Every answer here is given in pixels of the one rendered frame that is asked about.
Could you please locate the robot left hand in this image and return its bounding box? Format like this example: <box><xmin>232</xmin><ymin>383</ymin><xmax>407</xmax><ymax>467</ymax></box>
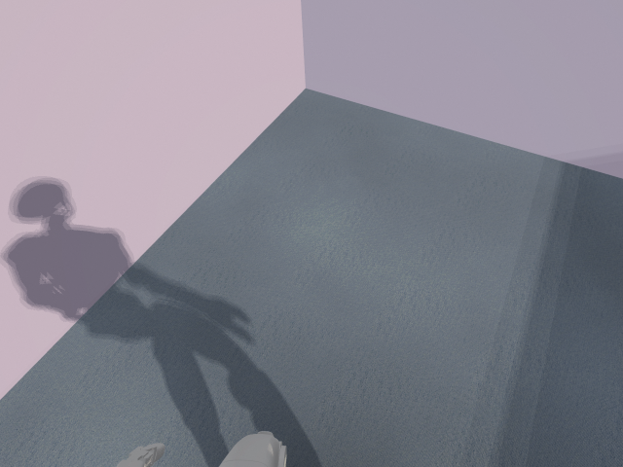
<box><xmin>117</xmin><ymin>443</ymin><xmax>165</xmax><ymax>467</ymax></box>

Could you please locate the left robot thigh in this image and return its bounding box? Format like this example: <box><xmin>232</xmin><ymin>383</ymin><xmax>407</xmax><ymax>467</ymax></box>
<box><xmin>219</xmin><ymin>434</ymin><xmax>286</xmax><ymax>467</ymax></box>

